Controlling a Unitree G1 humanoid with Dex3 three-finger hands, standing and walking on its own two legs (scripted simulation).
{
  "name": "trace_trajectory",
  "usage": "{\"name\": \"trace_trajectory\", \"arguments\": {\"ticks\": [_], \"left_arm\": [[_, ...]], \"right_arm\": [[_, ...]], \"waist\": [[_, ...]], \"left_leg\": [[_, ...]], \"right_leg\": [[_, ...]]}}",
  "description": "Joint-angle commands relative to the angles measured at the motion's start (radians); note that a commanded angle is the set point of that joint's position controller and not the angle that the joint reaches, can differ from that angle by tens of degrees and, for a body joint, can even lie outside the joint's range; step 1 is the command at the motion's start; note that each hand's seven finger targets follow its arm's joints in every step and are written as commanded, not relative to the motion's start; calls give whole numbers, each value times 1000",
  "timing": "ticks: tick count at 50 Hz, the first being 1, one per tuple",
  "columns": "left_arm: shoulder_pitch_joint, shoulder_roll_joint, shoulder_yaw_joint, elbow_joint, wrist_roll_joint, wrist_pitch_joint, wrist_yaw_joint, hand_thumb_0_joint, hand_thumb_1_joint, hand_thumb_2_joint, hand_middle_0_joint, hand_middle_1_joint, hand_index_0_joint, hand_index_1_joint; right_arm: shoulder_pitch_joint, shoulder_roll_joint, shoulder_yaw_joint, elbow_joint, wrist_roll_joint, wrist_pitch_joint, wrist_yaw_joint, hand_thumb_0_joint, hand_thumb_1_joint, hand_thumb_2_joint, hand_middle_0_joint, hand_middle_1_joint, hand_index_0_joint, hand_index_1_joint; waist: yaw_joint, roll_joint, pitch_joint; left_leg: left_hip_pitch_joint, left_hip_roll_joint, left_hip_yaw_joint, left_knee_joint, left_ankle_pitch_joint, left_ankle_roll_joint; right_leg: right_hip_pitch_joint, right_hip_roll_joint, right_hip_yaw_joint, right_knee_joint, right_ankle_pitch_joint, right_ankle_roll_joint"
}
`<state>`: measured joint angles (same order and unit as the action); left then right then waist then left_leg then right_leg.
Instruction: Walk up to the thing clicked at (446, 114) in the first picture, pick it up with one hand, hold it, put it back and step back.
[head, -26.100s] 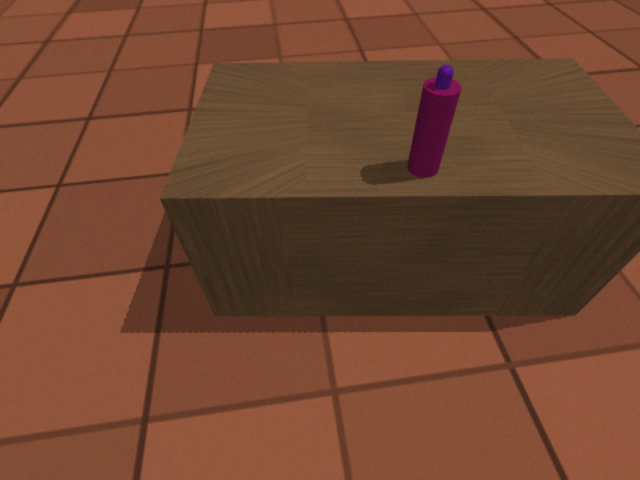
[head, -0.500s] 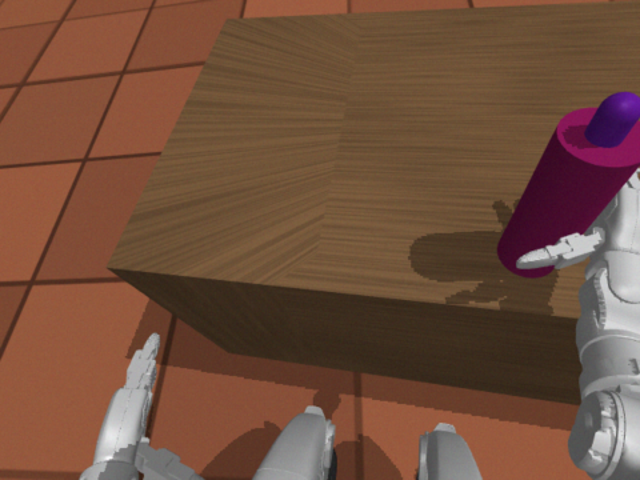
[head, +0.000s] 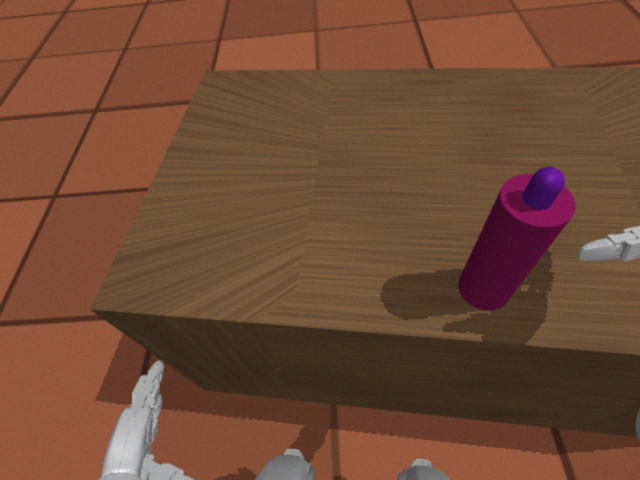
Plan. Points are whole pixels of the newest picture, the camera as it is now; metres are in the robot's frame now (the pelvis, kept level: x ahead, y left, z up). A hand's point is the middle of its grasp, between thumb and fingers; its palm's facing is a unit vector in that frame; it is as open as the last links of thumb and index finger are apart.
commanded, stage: sink last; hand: right
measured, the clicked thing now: (511, 242) +0.43 -0.20 +0.01
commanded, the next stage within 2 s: home in 1.14 s
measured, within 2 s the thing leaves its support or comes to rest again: neither
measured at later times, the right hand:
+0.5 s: hand out of the picture +0.29 -0.31 +0.04, palm faces +0.35 +0.87 -0.36, open 17.3 cm
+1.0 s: hand (629, 473) +0.16 -0.25 +0.03, palm faces +0.35 +0.87 -0.34, open 17.5 cm
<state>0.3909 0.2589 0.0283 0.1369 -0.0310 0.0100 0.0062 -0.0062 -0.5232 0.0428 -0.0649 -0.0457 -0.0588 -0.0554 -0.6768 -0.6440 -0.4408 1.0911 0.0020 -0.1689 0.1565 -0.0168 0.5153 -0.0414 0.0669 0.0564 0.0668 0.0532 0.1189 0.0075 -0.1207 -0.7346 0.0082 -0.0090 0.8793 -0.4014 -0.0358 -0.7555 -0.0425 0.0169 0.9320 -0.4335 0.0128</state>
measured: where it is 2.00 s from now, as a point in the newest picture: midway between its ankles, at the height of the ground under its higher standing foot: outside the picture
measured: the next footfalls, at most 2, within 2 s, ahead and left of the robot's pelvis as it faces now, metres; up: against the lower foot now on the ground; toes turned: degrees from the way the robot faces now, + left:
none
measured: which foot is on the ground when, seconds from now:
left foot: down 0.00-1.00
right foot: down 0.00-1.00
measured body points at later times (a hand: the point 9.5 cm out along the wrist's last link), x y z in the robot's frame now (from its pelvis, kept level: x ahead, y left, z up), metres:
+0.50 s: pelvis +0.02 -0.01 +0.03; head +0.04 -0.01 +0.48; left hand +0.18 +0.25 -0.03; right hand +0.26 -0.35 +0.07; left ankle +0.01 +0.15 -0.69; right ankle +0.01 -0.12 -0.69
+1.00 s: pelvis +0.00 +0.02 +0.02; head +0.00 +0.03 +0.47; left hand +0.16 +0.28 -0.03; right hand +0.14 -0.29 +0.05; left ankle +0.01 +0.15 -0.69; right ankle +0.01 -0.12 -0.69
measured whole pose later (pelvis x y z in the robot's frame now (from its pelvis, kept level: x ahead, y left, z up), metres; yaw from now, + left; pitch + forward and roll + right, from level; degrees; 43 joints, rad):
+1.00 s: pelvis +0.00 +0.02 +0.02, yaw -2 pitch +2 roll +0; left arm 0.38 0.23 0.12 0.34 -0.04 -0.02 0.10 -0.01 -0.48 0.05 -0.06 -0.05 -0.06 -0.05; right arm 0.46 -0.27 -0.22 0.02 0.07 -0.01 -0.07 -0.02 0.56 -0.06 0.05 0.07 0.06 0.06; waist -0.03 -0.02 -0.05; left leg -0.42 0.03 0.01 0.76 -0.38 -0.02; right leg -0.43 -0.02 0.03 0.74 -0.36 0.03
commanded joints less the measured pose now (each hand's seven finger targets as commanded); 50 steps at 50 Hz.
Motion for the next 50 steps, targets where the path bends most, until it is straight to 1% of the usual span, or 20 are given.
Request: {"name": "trace_trajectory", "arguments": {"ticks": [1, 3, 5, 8, 9, 11, 14, 16, 18, 20, 22, 31, 33, 36, 37, 39, 43, 45, 47, 50], "left_arm": [[16, 175, 97, -154, -10, -6, -2, 0, -525, 58, -51, -46, -46, -51], [-20, 197, 121, -140, -16, -1, -2, 0, -535, 66, -52, -47, -52, -46], [-35, 165, 79, -107, -19, 1, -4, 0, -543, 68, -53, -42, -50, -45], [-63, 121, 35, -53, -19, -2, -7, 0, -552, 76, -53, -42, -46, -49], [-81, 110, 25, -75, -19, -8, -7, 0, -546, 75, -54, -44, -49, -49], [-74, 151, 49, -80, -17, -6, 0, 0, -553, 79, -55, -42, -46, -51], [7, 154, 65, -27, -22, 7, 4, 0, -557, 81, -55, -43, -46, -53], [8, 208, 132, -26, -28, 9, 17, 0, -541, 71, -56, -40, -49, -47], [19, 161, 99, -9, -36, 14, 21, 0, -525, 71, -54, -41, -49, -46], [-9, 175, 135, -9, -44, 18, 31, 0, -498, 77, -51, -38, -45, -44], [-12, 174, 148, -7, -42, 18, 40, 0, -483, 70, -49, -35, -46, -38], [-72, 81, 99, 57, -20, -18, 80, 0, -479, 59, -47, -44, -49, -42], [-85, 115, 127, 18, -12, -33, 91, 0, -480, 60, -48, -49, -50, -46], [-66, 153, 174, 12, -10, -46, 103, 0, -485, 55, -51, -54, -55, -50], [-43, 136, 170, 20, -9, -48, 101, 0, -490, 54, -50, -55, -54, -50], [-31, 133, 181, 30, -9, -51, 107, 0, -494, 48, -51, -52, -55, -47], [-42, 116, 168, -4, -9, -67, 111, 0, -504, 44, -51, -53, -57, -47], [-17, 73, 129, 47, -3, -72, 107, 0, -506, 42, -50, -52, -56, -44], [-57, 84, 135, 40, -4, -78, 107, 0, -510, 42, -49, -48, -55, -42], [-105, 88, 117, 9, 2, -95, 105, 0, -515, 49, -50, -52, -54, -48]], "right_arm": [[-307, -436, -88, -251, -36, 9, -82, 0, 549, -36, 59, 58, 63, 58], [-285, -412, -80, -250, -38, 22, -109, 0, 565, -48, 57, 56, 55, 56], [-242, -418, -92, -240, -43, 33, -143, 0, 550, -50, 58, 55, 55, 55], [-192, -316, -38, -303, -34, 43, -166, 0, 546, -52, 58, 55, 55, 55], [-156, -243, 12, -304, -27, 50, -168, 0, 527, -55, 59, 55, 55, 55], [-56, -283, -19, -366, -21, 63, -184, 0, 525, -56, 59, 54, 54, 54], [110, -204, 14, -504, 3, 76, -190, 0, 516, -59, 59, 54, 54, 54], [250, -154, 34, -628, 26, 95, -194, 0, 500, -61, 59, 54, 54, 54], [391, -88, 58, -753, 43, 117, -198, 0, 497, -61, 59, 55, 54, 55], [516, -84, 29, -885, 56, 130, -210, 0, 489, -64, 58, 55, 55, 55], [597, -32, 56, -1014, 65, 133, -217, 0, 505, -62, 56, 56, 54, 56], [989, 127, 108, -1332, 73, 120, -246, 0, 545, -55, 51, 59, 53, 59], [1039, 185, 159, -1386, 73, 122, -244, 0, 549, -55, 51, 59, 53, 60], [1109, 182, 140, -1379, 72, 122, -245, 0, 530, -57, 52, 60, 55, 60], [1134, 216, 163, -1344, 68, 125, -240, 0, 543, -55, 51, 60, 54, 60], [1086, 217, 158, -1342, 64, 121, -237, 0, 547, -55, 50, 61, 54, 61], [1060, 192, 129, -1316, 62, 109, -232, 0, 572, -51, 48, 62, 54, 62], [1081, 179, 108, -1281, 57, 102, -234, 0, 596, -48, 45, 63, 52, 63], [1077, 151, 80, -1285, 57, 93, -237, 0, 600, -47, 45, 63, 52, 63], [1060, 162, 91, -1297, 57, 77, -238, 0, 591, -49, 46, 62, 52, 62]], "waist": [[-56, -121, -383], [-53, -129, -380], [-83, -157, -346], [-85, -201, -342], [-73, -177, -350], [-88, -183, -378], [-97, -196, -312], [-95, -163, -285], [-113, -134, -206], [-130, -108, -176], [-123, -106, -154], [-147, -114, -61], [-125, -83, -74], [-132, -37, -18], [-117, -26, 14], [-107, 5, 22], [-120, 33, 46], [-147, -17, 56], [-165, -29, 52], [-161, -35, 2]], "left_leg": [[244, -25, 40, -135, 341, 39], [241, -27, 45, -147, 342, 42], [258, -26, 49, -160, 320, 45], [267, -28, 51, -174, 344, 50], [261, -34, 59, -180, 343, 51], [275, -38, 71, -190, 363, 54], [279, -42, 81, -207, 361, 58], [304, -37, 81, -221, 363, 58], [335, -31, 80, -238, 345, 57], [365, -29, 84, -249, 346, 54], [379, -25, 83, -256, 353, 50], [406, -13, 72, -260, 299, 40], [394, -14, 73, -257, 293, 35], [367, -11, 77, -269, 221, 32], [348, -11, 76, -276, 203, 30], [326, -4, 71, -277, 186, 24], [297, 9, 56, -298, 96, 24], [306, 14, 51, -296, 82, 27], [303, 18, 46, -294, 67, 29], [324, 13, 48, -282, 87, 30]], "right_leg": [[300, 35, -36, -147, 386, -14], [346, 29, -34, -164, 411, -9], [336, 31, -36, -182, 393, -4], [381, 20, -37, -206, 450, 4], [419, 11, -30, -209, 472, 9], [468, 2, -19, -216, 553, 17], [504, -8, -17, -240, 610, 26], [501, 0, -29, -256, 562, 16], [443, 12, -42, -284, 467, 7], [427, 12, -39, -299, 456, 4], [438, 14, -43, -308, 444, 1], [400, 27, -51, -315, 353, -6], [407, 28, -52, -311, 335, -11], [385, 32, -48, -319, 262, -17], [376, 34, -51, -318, 242, -19], [380, 38, -50, -312, 219, -22], [369, 49, -54, -306, 152, -24], [349, 56, -59, -306, 144, -20], [338, 58, -60, -307, 138, -16], [348, 55, -59, -301, 150, -15]]}}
